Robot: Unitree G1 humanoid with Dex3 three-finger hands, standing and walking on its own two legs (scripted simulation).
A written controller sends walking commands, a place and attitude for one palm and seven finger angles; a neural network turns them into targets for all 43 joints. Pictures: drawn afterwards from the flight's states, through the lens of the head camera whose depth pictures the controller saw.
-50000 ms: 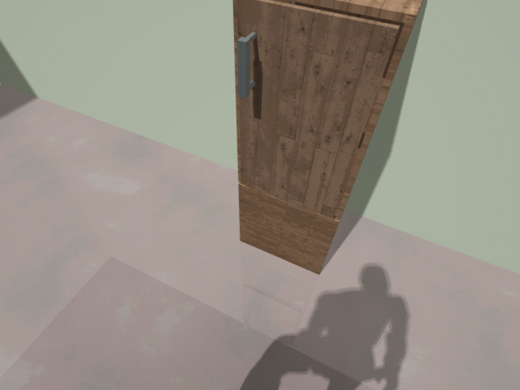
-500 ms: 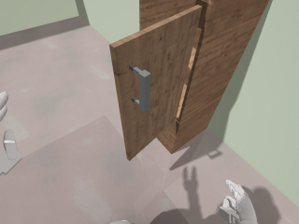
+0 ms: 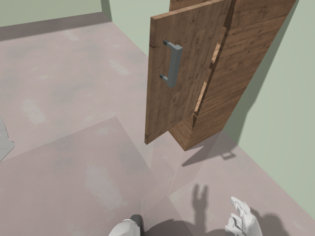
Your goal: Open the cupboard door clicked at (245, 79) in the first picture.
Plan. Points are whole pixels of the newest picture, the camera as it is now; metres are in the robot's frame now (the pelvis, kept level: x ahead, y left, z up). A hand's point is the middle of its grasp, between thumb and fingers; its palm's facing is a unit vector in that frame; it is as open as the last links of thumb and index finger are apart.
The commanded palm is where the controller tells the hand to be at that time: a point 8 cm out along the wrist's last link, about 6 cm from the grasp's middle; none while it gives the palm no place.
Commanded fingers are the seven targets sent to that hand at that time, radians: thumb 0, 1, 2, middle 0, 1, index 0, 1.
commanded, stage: stop stepping back and stand still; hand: left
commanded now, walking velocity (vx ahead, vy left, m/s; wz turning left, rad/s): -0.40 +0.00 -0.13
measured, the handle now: (169, 64) +0.57 +0.01 +0.13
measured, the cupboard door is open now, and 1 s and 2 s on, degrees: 98 98 98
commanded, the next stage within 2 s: let the arm hang, fingers relaxed in 0.86 s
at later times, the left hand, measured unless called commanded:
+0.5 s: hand out of the picture +0.11 +0.24 +0.18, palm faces +0.27 -0.85 -0.45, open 7.5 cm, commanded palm +0.04 +0.30 +0.20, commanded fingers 0.00 0.90 0.90 -0.20 -0.30 -0.20 -0.30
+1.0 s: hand out of the picture +0.08 +0.24 +0.16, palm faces +0.28 -0.83 -0.49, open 7.4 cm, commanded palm none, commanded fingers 0.00 0.90 0.90 -0.20 -0.30 -0.20 -0.30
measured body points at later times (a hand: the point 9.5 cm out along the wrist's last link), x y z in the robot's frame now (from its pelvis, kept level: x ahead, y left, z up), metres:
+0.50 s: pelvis -0.13 +0.01 +0.02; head -0.14 +0.03 +0.47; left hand +0.09 +0.28 +0.21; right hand -0.01 -0.24 -0.06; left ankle -0.04 +0.11 -0.72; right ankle -0.14 -0.07 -0.69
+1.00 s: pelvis -0.16 +0.02 +0.02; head -0.16 +0.00 +0.47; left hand +0.05 +0.28 +0.19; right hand -0.04 -0.26 -0.08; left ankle -0.16 +0.16 -0.72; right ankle -0.15 -0.06 -0.72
